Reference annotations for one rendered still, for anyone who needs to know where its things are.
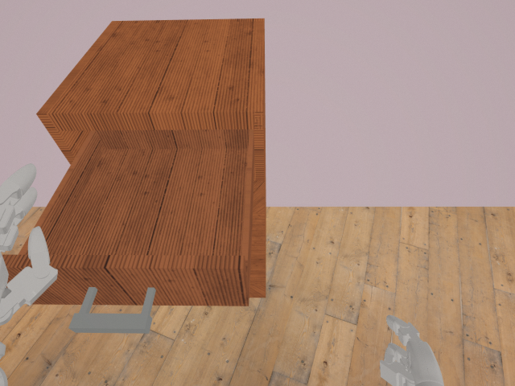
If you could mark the drawer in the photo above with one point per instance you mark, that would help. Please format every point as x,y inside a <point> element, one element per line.
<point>169,209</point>

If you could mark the robot right hand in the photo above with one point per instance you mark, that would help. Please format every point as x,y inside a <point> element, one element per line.
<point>415,365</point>

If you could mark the handle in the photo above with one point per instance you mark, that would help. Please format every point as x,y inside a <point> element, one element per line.
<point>84,322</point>

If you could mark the cabinet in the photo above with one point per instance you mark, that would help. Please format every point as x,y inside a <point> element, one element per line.
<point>171,75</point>

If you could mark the robot left hand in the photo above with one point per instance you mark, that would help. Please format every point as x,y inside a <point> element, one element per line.
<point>16,200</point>

